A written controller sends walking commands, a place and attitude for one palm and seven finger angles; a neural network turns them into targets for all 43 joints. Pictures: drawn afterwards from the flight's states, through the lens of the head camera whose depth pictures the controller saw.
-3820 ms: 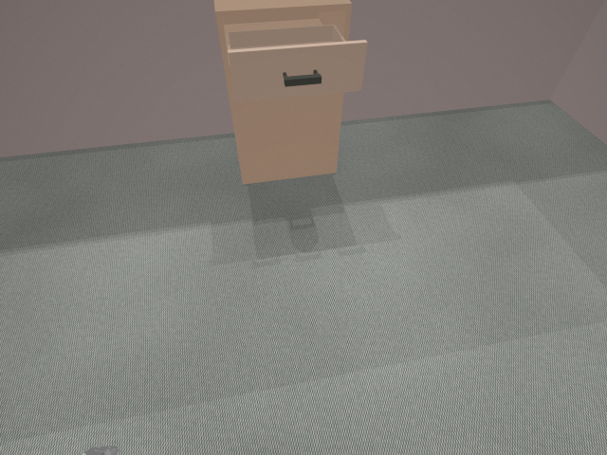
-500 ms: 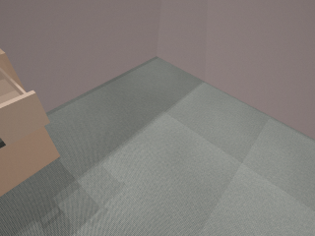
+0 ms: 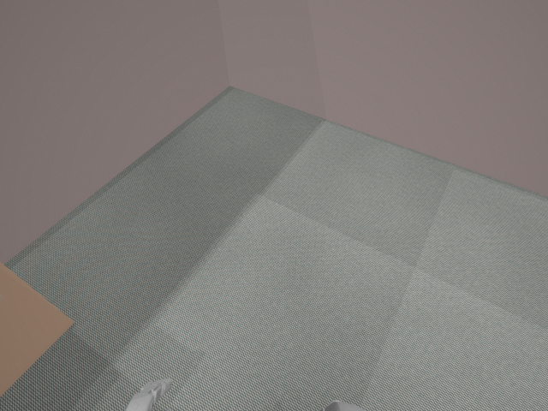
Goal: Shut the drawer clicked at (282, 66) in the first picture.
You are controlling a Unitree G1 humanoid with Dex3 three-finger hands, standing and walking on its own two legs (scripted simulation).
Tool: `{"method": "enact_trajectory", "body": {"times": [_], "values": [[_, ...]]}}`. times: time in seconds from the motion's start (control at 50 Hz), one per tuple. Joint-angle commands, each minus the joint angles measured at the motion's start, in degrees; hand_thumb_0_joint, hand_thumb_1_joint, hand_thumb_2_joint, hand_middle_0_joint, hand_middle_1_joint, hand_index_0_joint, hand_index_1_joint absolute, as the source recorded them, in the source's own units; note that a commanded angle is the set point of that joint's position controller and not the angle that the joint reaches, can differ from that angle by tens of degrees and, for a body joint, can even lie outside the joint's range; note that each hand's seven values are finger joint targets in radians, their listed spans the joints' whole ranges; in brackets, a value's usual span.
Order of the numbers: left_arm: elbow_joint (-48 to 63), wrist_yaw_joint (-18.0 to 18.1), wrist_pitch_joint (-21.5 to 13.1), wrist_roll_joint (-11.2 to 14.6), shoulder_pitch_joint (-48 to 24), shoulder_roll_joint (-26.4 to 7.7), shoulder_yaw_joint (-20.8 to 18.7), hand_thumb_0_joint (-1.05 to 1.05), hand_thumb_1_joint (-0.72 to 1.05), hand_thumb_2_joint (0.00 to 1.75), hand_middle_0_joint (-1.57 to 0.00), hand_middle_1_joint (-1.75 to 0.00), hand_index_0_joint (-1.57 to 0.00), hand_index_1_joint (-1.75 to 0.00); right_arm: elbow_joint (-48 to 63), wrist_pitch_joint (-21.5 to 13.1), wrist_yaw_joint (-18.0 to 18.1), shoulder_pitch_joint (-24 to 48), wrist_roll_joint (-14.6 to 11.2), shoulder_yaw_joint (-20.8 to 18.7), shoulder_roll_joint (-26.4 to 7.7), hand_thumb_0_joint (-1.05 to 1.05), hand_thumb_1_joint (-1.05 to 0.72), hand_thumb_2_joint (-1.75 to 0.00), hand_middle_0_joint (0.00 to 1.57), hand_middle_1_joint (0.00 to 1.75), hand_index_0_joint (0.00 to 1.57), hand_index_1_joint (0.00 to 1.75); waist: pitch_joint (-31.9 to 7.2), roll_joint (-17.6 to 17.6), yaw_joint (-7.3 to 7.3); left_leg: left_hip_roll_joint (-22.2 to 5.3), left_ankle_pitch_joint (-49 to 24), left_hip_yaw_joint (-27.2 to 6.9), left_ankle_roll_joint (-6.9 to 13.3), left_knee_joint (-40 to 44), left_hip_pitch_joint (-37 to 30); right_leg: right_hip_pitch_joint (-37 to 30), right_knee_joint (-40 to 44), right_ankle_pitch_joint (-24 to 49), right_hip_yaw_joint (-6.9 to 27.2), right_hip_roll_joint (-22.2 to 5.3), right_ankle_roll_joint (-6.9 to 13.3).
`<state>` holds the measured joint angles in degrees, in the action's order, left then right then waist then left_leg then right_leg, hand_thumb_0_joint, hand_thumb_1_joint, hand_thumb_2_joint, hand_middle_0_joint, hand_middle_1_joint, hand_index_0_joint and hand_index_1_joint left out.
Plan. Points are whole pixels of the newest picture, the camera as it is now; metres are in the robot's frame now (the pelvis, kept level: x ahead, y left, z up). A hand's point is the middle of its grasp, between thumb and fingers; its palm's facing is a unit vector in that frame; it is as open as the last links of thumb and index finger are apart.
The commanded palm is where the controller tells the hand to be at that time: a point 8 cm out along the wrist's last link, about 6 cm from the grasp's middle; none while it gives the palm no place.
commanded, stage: turn to face it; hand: left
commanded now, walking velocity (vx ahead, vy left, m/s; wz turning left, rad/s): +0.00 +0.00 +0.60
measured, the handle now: out of the picture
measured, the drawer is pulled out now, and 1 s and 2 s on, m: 0.28 0.28 0.28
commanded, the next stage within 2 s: take the last steps up to it in 1.56 s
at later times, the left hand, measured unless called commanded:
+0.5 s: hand out of the picture +0.01 +0.27 -0.15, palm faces +0.34 -0.90 -0.27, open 7.3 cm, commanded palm none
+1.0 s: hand out of the picture -0.06 +0.16 -0.13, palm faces +0.59 -0.76 -0.26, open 7.4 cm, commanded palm none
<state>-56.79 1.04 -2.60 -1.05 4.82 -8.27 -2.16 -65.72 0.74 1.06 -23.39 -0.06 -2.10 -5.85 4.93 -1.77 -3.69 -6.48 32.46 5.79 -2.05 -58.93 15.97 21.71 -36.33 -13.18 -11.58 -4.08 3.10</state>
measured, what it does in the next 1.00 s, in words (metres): steps on the spot, turning left: left foot, then right foot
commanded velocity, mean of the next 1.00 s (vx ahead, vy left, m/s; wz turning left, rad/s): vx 0.00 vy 0.00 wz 0.60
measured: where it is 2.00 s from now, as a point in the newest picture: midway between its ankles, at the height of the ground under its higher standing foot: outside the picture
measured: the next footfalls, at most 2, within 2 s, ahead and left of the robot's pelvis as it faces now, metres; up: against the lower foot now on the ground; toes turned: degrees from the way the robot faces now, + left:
left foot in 0.28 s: +0.05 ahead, +0.15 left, +0.00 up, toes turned +19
right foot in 0.74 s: +0.09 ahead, -0.10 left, +0.00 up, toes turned +23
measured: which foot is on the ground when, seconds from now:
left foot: up 0.00-0.26, down 0.28-0.74, up 0.76-1.00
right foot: down 0.00-0.28, up 0.30-0.72, down 0.74-1.00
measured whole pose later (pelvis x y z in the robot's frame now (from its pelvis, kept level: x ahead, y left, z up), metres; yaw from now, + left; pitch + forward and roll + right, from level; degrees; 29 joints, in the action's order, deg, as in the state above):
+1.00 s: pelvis +0.00 -0.03 +0.02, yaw +36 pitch -2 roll +2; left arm -50.8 1.2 0.8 -1.3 13.9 -9.7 -1.5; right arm -53.8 4.9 -2.0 -9.4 0.8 -5.5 -15.4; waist 4.2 -0.6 -0.4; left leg -2.5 23.8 1.8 -4.6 -59.2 26.4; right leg 11.0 -29.7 -16.6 -11.6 -7.2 0.5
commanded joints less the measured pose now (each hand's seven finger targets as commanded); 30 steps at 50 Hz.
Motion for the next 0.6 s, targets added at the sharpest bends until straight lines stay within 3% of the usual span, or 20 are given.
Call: {"method": "enact_trajectory", "body": {"times": [0.0, 0.04, 0.08, 0.14, 0.16, 0.2, 0.22, 0.24, 0.26, 0.28, 0.3, 0.32, 0.34, 0.36, 0.38, 0.48, 0.58], "values": [[1.8, 1.6, 1.1, -0.2, 4.5, -8.9, -2.1, 0.00, 0.90, 0.90, -0.20, -0.30, -0.20, -0.30, 5.0, 1.0, -0.3, -0.4, 0.6, -1.5, -3.9, 0.00, -0.90, -0.90, 0.20, 0.30, 0.20, 0.30, -5.8, 7.6, 2.56, -1.4, -5.2, -3.5, -0.8, -9.0, 8.1, -5.0, 19.8, 16.6, 10.1, -18.9, 4.7], [2.8, 1.6, 1.5, -0.4, 2.9, -8.6, -2.2, 0.00, 0.90, 0.90, -0.20, -0.30, -0.20, -0.30, 5.4, 1.9, -0.8, -1.1, 1.0, -1.7, -3.9, 0.00, -0.90, -0.90, 0.20, 0.30, 0.20, 0.30, -4.7, 8.4, 1.79, -0.9, -7.4, -1.9, -1.0, -6.0, 7.5, -2.1, 22.0, 5.1, 7.2, -17.6, 3.5], [3.5, 1.7, 2.1, -0.6, 2.4, -9.3, -2.7, 0.00, 0.90, 0.90, -0.20, -0.30, -0.20, -0.30, 7.0, 2.1, -1.3, 0.1, 1.1, -2.0, -4.1, 0.00, -0.90, -0.90, 0.20, 0.30, 0.20, 0.30, -3.9, 9.3, 1.74, -1.1, -7.6, -0.7, -0.9, -1.6, 7.2, -1.1, 22.7, -2.0, 5.5, -18.0, 3.1], [4.5, 1.7, 2.6, -0.9, 3.6, -10.4, -3.6, 0.00, 0.90, 0.90, -0.20, -0.30, -0.20, -0.30, 10.2, 1.6, -1.7, 4.5, 1.2, -2.2, -5.0, 0.00, -0.90, -0.90, 0.20, 0.30, 0.20, 0.30, -3.6, 10.0, 3.37, -0.8, -6.1, 0.5, -0.7, 7.2, 7.5, -3.6, 20.4, -2.6, 4.9, -19.1, 3.3], [4.7, 1.7, 2.8, -1.0, 3.5, -10.9, -3.7, 0.00, 0.90, 0.90, -0.20, -0.30, -0.20, -0.30, 11.2, 1.4, -1.8, 4.7, 1.0, -2.3, -5.3, 0.00, -0.90, -0.90, 0.20, 0.30, 0.20, 0.30, -4.2, 9.7, 3.03, -0.7, -6.4, 0.4, -0.5, 11.0, 6.0, -3.8, 18.3, -2.0, 4.5, -19.6, 3.0], [5.6, 1.4, 3.4, -0.6, 3.4, -11.3, -3.9, 0.00, 0.90, 0.90, -0.20, -0.30, -0.20, -0.30, 11.9, 1.2, -1.9, 3.3, 1.3, -2.6, -6.6, 0.00, -0.90, -0.90, 0.20, 0.30, 0.20, 0.30, -5.0, 7.9, 1.93, 1.0, -12.6, 2.6, -0.5, 19.8, 1.8, -2.7, 12.6, -3.5, 1.3, -17.8, 0.9], [6.1, 1.1, 3.9, -0.1, 3.3, -10.7, -3.8, 0.00, 0.90, 0.90, -0.20, -0.30, -0.20, -0.30, 12.0, 0.9, -2.0, 1.8, 1.5, -3.0, -8.2, 0.00, -0.90, -0.90, 0.20, 0.30, 0.20, 0.30, -5.1, 3.2, 1.00, 1.3, -16.9, 1.9, -0.1, 27.3, -2.4, 0.3, 6.7, -6.0, -0.2, -15.8, -1.1], [7.7, 0.6, 4.4, 0.4, 3.8, -8.3, -3.5, 0.00, 0.90, 0.90, -0.20, -0.30, -0.20, -0.30, 12.6, 0.5, -1.9, 0.2, 1.7, -4.0, -12.9, 0.00, -0.90, -0.90, 0.20, 0.30, 0.20, 0.30, -4.6, -10.6, 0.14, -6.3, -17.7, -12.6, 3.6, 36.5, -3.6, 7.0, -4.9, -13.2, -2.4, -9.5, -4.7], [10.9, 0.0, 4.6, 0.2, 0.4, -5.5, -3.0, 0.00, 0.90, 0.90, -0.20, -0.30, -0.20, -0.30, 14.2, 0.1, -1.4, -1.0, 2.1, -5.2, -18.3, 0.00, -0.90, -0.90, 0.20, 0.30, 0.20, 0.30, -2.7, -21.7, -1.83, -18.4, -24.1, -30.2, 10.1, 45.4, -3.1, 15.9, -19.8, -23.0, -0.2, -3.1, -7.9], [11.5, -0.1, 4.8, -0.4, -2.1, -6.8, -3.0, 0.00, 0.90, 0.90, -0.20, -0.30, -0.20, -0.30, 13.8, -0.2, -0.8, -0.6, 2.2, -5.4, -19.5, 0.00, -0.90, -0.90, 0.20, 0.30, 0.20, 0.30, -4.0, -15.3, -2.19, -19.0, -22.3, -33.1, 12.9, 46.2, -0.7, 16.4, -28.9, -20.4, 7.1, -2.8, -7.1], [10.9, -0.3, 4.6, -0.5, -2.1, -6.3, -3.6, 0.00, 0.90, 0.90, -0.20, -0.30, -0.20, -0.30, 14.2, -0.3, -0.3, 3.1, 2.0, -5.2, -19.0, 0.00, -0.90, -0.90, 0.20, 0.30, 0.20, 0.30, -4.9, -13.7, -0.15, -16.0, -21.2, -30.3, 11.8, 44.9, -0.9, 18.0, -33.3, -15.6, 10.2, -2.4, -7.0], [9.6, -0.5, 4.4, -0.5, 0.7, -7.3, -3.9, 0.00, 0.90, 0.90, -0.20, -0.30, -0.20, -0.30, 15.6, -0.6, -0.1, 7.7, 1.7, -4.5, -17.4, 0.00, -0.90, -0.90, 0.20, 0.30, 0.20, 0.30, -5.3, -11.6, 2.03, -12.8, -21.5, -24.6, 10.4, 43.4, -1.8, 17.6, -33.9, -10.7, 11.2, -2.8, -7.2], [8.2, -0.7, 4.4, -0.4, 3.1, -8.0, -4.1, 0.00, 0.90, 0.90, -0.20, -0.30, -0.20, -0.30, 16.7, -0.9, -0.1, 10.7, 1.6, -4.0, -16.2, 0.00, -0.90, -0.90, 0.20, 0.30, 0.20, 0.30, -5.6, -9.0, 3.23, -9.9, -23.1, -19.9, 9.3, 42.4, -1.9, 15.6, -33.3, -7.3, 10.9, -2.8, -7.6], [7.3, -0.9, 4.4, -0.3, 4.8, -8.2, -4.0, 0.00, 0.90, 0.90, -0.20, -0.30, -0.20, -0.30, 17.2, -1.2, 0.0, 11.4, 1.3, -3.7, -15.7, 0.00, -0.90, -0.90, 0.20, 0.30, 0.20, 0.30, -6.7, -6.8, 3.73, -8.1, -26.2, -17.2, 8.8, 42.2, -2.8, 14.1, -32.4, -5.2, 10.7, -2.5, -7.9], [6.8, -0.7, 4.5, -0.2, 5.7, -8.5, -4.0, 0.00, 0.90, 0.90, -0.20, -0.30, -0.20, -0.30, 17.2, -1.3, 0.0, 11.1, 1.3, -3.8, -15.8, 0.00, -0.90, -0.90, 0.20, 0.30, 0.20, 0.30, -7.5, -6.1, 3.56, -7.8, -28.7, -16.7, 9.2, 42.0, -4.3, 13.2, -31.2, -5.0, 10.8, -2.1, -8.2], [7.7, 0.0, 4.7, 0.3, 4.2, -9.3, -3.6, 0.00, 0.90, 0.90, -0.20, -0.30, -0.20, -0.30, 16.4, -0.5, -0.3, 8.4, 1.3, -4.4, -17.2, 0.00, -0.90, -0.90, 0.20, 0.30, 0.20, 0.30, -6.9, -3.9, 1.65, -8.6, -31.1, -20.9, 11.8, 41.8, -8.4, 11.0, -21.9, -9.0, 11.3, -0.9, -8.7], [8.8, 0.2, 4.4, 0.6, 4.4, -9.2, -3.3, 0.00, 0.90, 0.90, -0.20, -0.30, -0.20, -0.30, 16.5, 0.5, -0.7, 9.7, 1.4, -5.0, -18.6, 0.00, -0.90, -0.90, 0.20, 0.30, 0.20, 0.30, -7.0, -7.3, 1.24, -7.2, -29.1, -24.8, 12.1, 40.7, -6.6, 5.6, -12.1, -12.0, 11.2, 1.2, -8.0]]}}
